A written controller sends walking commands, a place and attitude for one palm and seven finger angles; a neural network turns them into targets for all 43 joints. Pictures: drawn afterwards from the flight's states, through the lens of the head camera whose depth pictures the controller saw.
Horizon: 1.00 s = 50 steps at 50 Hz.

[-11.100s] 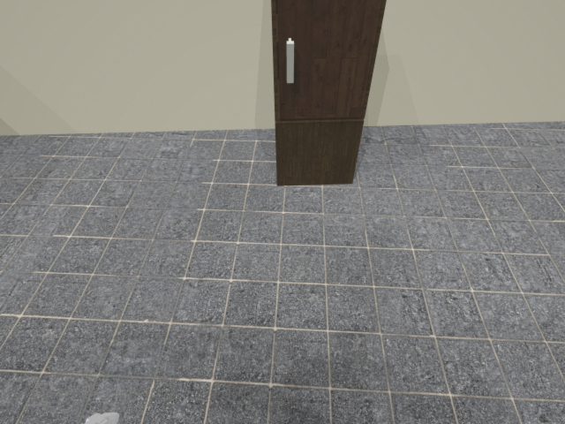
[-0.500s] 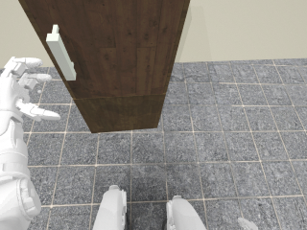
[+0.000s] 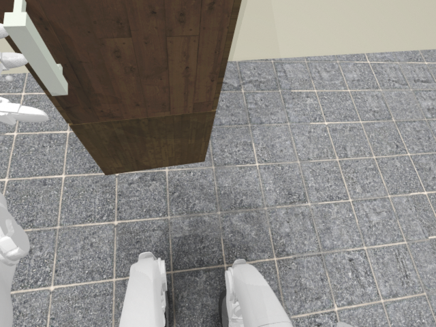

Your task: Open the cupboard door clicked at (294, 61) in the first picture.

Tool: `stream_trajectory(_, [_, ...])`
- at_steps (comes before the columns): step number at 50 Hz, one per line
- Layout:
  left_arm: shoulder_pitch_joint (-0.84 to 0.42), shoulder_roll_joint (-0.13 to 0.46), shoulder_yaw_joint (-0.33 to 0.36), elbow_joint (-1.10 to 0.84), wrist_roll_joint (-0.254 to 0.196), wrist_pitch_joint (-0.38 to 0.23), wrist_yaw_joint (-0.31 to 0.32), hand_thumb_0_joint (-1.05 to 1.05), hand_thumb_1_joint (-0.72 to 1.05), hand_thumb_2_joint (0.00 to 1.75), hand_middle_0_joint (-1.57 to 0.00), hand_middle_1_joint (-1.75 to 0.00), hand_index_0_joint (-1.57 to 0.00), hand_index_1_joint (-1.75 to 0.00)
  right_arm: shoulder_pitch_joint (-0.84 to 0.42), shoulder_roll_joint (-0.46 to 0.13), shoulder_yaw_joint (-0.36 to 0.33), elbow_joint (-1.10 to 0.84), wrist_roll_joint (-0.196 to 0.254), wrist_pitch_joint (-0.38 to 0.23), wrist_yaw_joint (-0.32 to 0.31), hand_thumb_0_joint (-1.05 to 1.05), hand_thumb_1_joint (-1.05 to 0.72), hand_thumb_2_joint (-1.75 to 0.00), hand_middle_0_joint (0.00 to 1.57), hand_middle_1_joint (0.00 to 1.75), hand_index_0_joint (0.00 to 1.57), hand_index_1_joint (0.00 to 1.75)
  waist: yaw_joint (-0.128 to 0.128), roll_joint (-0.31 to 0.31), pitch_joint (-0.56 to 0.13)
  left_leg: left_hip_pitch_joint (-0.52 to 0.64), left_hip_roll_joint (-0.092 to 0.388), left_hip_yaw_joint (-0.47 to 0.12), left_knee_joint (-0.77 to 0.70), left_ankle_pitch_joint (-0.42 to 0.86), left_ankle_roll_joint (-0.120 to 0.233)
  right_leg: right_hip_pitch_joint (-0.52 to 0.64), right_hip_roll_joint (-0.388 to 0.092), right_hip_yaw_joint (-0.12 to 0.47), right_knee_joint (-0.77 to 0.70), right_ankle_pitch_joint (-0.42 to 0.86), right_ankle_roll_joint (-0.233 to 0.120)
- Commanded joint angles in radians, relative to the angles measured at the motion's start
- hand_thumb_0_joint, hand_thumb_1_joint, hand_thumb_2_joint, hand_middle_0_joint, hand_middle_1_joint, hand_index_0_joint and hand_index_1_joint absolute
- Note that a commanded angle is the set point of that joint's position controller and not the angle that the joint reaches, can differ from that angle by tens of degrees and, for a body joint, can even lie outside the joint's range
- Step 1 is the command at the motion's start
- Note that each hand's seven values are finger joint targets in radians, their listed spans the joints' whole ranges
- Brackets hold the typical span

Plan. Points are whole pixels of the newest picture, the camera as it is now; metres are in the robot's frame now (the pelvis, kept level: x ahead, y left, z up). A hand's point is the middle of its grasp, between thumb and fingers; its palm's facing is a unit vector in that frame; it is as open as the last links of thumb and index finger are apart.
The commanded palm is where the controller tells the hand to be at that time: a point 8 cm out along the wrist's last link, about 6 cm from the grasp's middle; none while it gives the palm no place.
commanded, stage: move the hooked fingers beside the handle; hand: left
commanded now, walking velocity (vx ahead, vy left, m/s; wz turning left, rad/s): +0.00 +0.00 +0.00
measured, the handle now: (41, 50) +0.56 +0.28 +0.07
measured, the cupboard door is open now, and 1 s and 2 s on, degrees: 0 0 0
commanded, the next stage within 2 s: slide the fingers in behind the handle in 0.84 s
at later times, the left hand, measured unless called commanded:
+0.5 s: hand (13, 74) +0.51 +0.30 +0.07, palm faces +0.16 -0.99 -0.03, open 13.9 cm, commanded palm +0.49 +0.33 +0.07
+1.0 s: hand (18, 73) +0.51 +0.30 +0.07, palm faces +0.16 -0.99 -0.03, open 13.8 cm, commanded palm +0.50 +0.32 +0.06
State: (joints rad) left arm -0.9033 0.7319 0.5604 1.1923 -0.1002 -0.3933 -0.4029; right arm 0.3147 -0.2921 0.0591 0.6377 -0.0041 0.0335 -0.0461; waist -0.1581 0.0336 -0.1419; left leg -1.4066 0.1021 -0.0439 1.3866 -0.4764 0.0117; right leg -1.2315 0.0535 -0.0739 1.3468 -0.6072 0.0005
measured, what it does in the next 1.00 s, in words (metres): stands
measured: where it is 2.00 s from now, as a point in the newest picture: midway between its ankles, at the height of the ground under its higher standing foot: outside the picture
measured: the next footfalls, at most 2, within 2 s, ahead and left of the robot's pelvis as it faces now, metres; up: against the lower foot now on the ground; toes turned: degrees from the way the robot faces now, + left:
none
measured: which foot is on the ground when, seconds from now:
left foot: down 0.00-1.00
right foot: down 0.00-1.00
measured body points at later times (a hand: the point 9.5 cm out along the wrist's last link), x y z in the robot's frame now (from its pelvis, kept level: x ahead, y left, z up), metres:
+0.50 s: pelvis +0.00 +0.00 +0.01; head +0.17 +0.05 +0.42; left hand +0.49 +0.36 +0.08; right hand +0.04 -0.27 -0.10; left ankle +0.07 +0.12 -0.59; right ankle +0.01 -0.13 -0.59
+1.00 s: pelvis +0.00 +0.00 +0.00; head +0.18 +0.04 +0.41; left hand +0.50 +0.35 +0.07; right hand +0.04 -0.27 -0.11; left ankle +0.07 +0.12 -0.59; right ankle +0.01 -0.13 -0.59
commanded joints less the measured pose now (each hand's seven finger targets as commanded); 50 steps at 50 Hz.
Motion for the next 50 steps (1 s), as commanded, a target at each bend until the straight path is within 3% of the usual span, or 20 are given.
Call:
stream_trajectory(1, [-0.431,0.329,0.020,-0.181,-0.002,-0.047,0.019,0.00,-0.50,0.30,-0.30,-1.20,-0.30,-1.20,0.169,-0.205,-0.070,-0.045,-0.004,-0.009,-0.016,0.00,-0.90,-0.90,0.20,0.30,0.20,0.30,-0.012,0.219,-0.517,0.649,-0.019,-0.070,-0.135,0.247,0.023,-0.038,0.015,0.018,-0.188,0.210,-0.026])
stream_trajectory(2, [-0.464,0.337,0.013,-0.191,0.003,-0.041,0.022,0.00,-0.50,0.30,-0.30,-1.20,-0.30,-1.20,0.174,-0.207,-0.069,-0.041,-0.005,-0.007,-0.016,0.00,-0.90,-0.90,0.20,0.30,0.20,0.30,-0.021,0.227,-0.521,0.652,-0.017,-0.074,-0.132,0.248,0.024,-0.045,0.015,0.016,-0.187,0.211,-0.025])
stream_trajectory(4, [-0.409,0.366,0.041,-0.177,0.009,-0.025,0.025,0.00,-0.50,0.30,-0.30,-1.20,-0.30,-1.20,0.184,-0.208,-0.067,-0.052,-0.007,0.001,-0.014,0.00,-0.90,-0.90,0.20,0.30,0.20,0.30,-0.001,0.216,-0.542,0.644,-0.018,-0.068,-0.130,0.277,0.025,-0.010,0.016,0.017,-0.185,0.232,-0.026])
stream_trajectory(6, [-0.366,0.356,0.050,-0.196,0.006,-0.025,0.020,0.00,-0.50,0.30,-0.30,-1.20,-0.30,-1.20,0.188,-0.204,-0.070,-0.062,-0.007,0.008,-0.009,0.00,-0.90,-0.90,0.20,0.30,0.20,0.30,0.015,0.228,-0.575,0.675,-0.016,-0.067,-0.131,0.324,0.021,-0.007,0.016,0.012,-0.179,0.256,-0.026])
stream_trajectory(9, [-0.395,0.325,0.028,-0.211,-0.002,-0.016,0.018,0.00,-0.50,0.30,-0.30,-1.20,-0.30,-1.20,0.189,-0.200,-0.072,-0.057,-0.004,0.014,-0.005,0.00,-0.90,-0.90,0.20,0.30,0.20,0.30,-0.008,0.198,-0.537,0.651,-0.014,-0.065,-0.133,0.287,0.025,-0.007,0.018,0.013,-0.193,0.243,-0.020])
stream_trajectory(16, [-0.386,0.333,0.055,-0.277,-0.008,-0.052,0.033,0.00,-0.50,0.30,-0.30,-1.20,-0.30,-1.20,0.191,-0.195,-0.079,-0.038,-0.008,0.014,0.000,0.00,-0.90,-0.90,0.20,0.30,0.20,0.30,0.013,0.240,-0.581,0.716,-0.015,-0.074,-0.147,0.314,0.017,0.001,0.021,0.012,-0.197,0.248,-0.028])
stream_trajectory(18, [-0.354,0.338,0.061,-0.244,-0.007,-0.044,0.036,0.00,-0.50,0.30,-0.30,-1.20,-0.30,-1.20,0.188,-0.194,-0.076,-0.040,-0.005,0.017,-0.001,0.00,-0.90,-0.90,0.20,0.30,0.20,0.30,0.012,0.208,-0.535,0.678,-0.015,-0.064,-0.152,0.293,0.020,0.021,0.022,0.016,-0.209,0.245,-0.026])
stream_trajectory(19, [-0.368,0.310,0.034,-0.237,-0.003,-0.039,0.036,0.00,-0.50,0.30,-0.30,-1.20,-0.30,-1.20,0.186,-0.191,-0.074,-0.041,-0.004,0.017,-0.001,0.00,-0.90,-0.90,0.20,0.30,0.20,0.30,-0.001,0.199,-0.515,0.663,-0.017,-0.062,-0.154,0.276,0.022,0.019,0.022,0.015,-0.212,0.237,-0.023])
stream_trajectory(22, [-0.372,0.327,0.049,-0.260,-0.003,-0.054,0.042,0.00,-0.50,0.30,-0.30,-1.20,-0.30,-1.20,0.184,-0.193,-0.077,-0.041,-0.007,0.015,-0.002,0.00,-0.90,-0.90,0.20,0.30,0.20,0.30,0.010,0.228,-0.542,0.705,-0.016,-0.069,-0.158,0.301,0.017,0.013,0.022,0.012,-0.207,0.247,-0.028])
stream_trajectory(26, [-0.367,0.260,-0.003,-0.204,-0.011,-0.051,0.038,0.00,-0.50,0.30,-0.30,-1.20,-0.30,-1.20,0.175,-0.190,-0.073,-0.040,-0.002,0.013,-0.002,0.00,-0.90,-0.90,0.20,0.30,0.20,0.30,-0.014,0.196,-0.475,0.672,-0.018,-0.066,-0.161,0.257,0.020,-0.013,0.021,0.012,-0.217,0.225,-0.024])
stream_trajectory(28, [-0.383,0.305,0.018,-0.183,-0.006,-0.048,0.040,0.00,-0.50,0.30,-0.30,-1.20,-0.30,-1.20,0.173,-0.196,-0.070,-0.044,-0.001,0.014,-0.007,0.00,-0.90,-0.90,0.20,0.30,0.20,0.30,-0.018,0.174,-0.458,0.628,-0.020,-0.062,-0.155,0.225,0.024,-0.001,0.021,0.016,-0.216,0.210,-0.023])
stream_trajectory(30, [-0.428,0.291,0.000,-0.225,-0.005,-0.062,0.042,0.00,-0.50,0.30,-0.30,-1.20,-0.30,-1.20,0.173,-0.194,-0.069,-0.044,-0.006,0.010,-0.009,0.00,-0.90,-0.90,0.20,0.30,0.20,0.30,-0.020,0.216,-0.492,0.659,-0.020,-0.067,-0.149,0.252,0.023,-0.015,0.019,0.015,-0.201,0.223,-0.027])
stream_trajectory(32, [-0.394,0.304,0.021,-0.235,-0.006,-0.069,0.044,0.00,-0.50,0.30,-0.30,-1.20,-0.30,-1.20,0.175,-0.196,-0.074,-0.046,-0.008,0.012,-0.006,0.00,-0.90,-0.90,0.20,0.30,0.20,0.30,-0.004,0.237,-0.540,0.701,-0.019,-0.069,-0.144,0.306,0.017,-0.013,0.018,0.013,-0.196,0.251,-0.029])
stream_trajectory(35, [-0.385,0.294,0.017,-0.208,-0.011,-0.063,0.040,0.00,-0.50,0.30,-0.30,-1.20,-0.30,-1.20,0.175,-0.194,-0.071,-0.047,-0.006,0.015,-0.004,0.00,-0.90,-0.90,0.20,0.30,0.20,0.30,-0.009,0.211,-0.516,0.674,-0.020,-0.066,-0.138,0.300,0.022,-0.005,0.020,0.016,-0.197,0.252,-0.027])
stream_trajectory(37, [-0.381,0.326,0.034,-0.209,-0.006,-0.054,0.039,0.00,-0.50,0.30,-0.30,-1.20,-0.30,-1.20,0.173,-0.199,-0.070,-0.049,-0.005,0.019,-0.006,0.00,-0.90,-0.90,0.20,0.30,0.20,0.30,-0.002,0.211,-0.528,0.658,-0.018,-0.062,-0.133,0.295,0.021,0.004,0.018,0.017,-0.195,0.250,-0.024])
stream_trajectory(40, [-0.379,0.329,0.044,-0.233,-0.008,-0.053,0.038,0.00,-0.50,0.30,-0.30,-1.20,-0.30,-1.20,0.178,-0.194,-0.071,-0.053,-0.005,0.019,-0.004,0.00,-0.90,-0.90,0.20,0.30,0.20,0.30,0.005,0.217,-0.561,0.671,-0.021,-0.060,-0.124,0.336,0.023,0.025,0.020,0.019,-0.186,0.283,-0.026])
stream_trajectory(42, [-0.381,0.292,0.010,-0.211,-0.006,-0.042,0.035,0.00,-0.50,0.30,-0.30,-1.20,-0.30,-1.20,0.174,-0.193,-0.071,-0.050,-0.002,0.023,-0.004,0.00,-0.90,-0.90,0.20,0.30,0.20,0.30,-0.012,0.205,-0.526,0.661,-0.018,-0.061,-0.127,0.308,0.024,0.000,0.018,0.017,-0.195,0.263,-0.021])
stream_trajectory(44, [-0.401,0.315,0.017,-0.217,-0.002,-0.038,0.037,0.00,-0.50,0.30,-0.30,-1.20,-0.30,-1.20,0.175,-0.195,-0.069,-0.049,-0.003,0.023,-0.006,0.00,-0.90,-0.90,0.20,0.30,0.20,0.30,-0.011,0.203,-0.528,0.638,-0.019,-0.058,-0.124,0.290,0.025,0.013,0.020,0.019,-0.192,0.256,-0.022])
stream_trajectory(50, [-0.438,0.264,-0.020,-0.215,-0.005,-0.037,0.042,0.00,-0.50,0.30,-0.30,-1.20,-0.30,-1.20,0.184,-0.191,-0.069,-0.041,-0.005,0.016,-0.006,0.00,-0.90,-0.90,0.20,0.30,0.20,0.30,-0.028,0.207,-0.532,0.651,-0.020,-0.068,-0.118,0.283,0.027,-0.020,0.020,0.017,-0.188,0.247,-0.025])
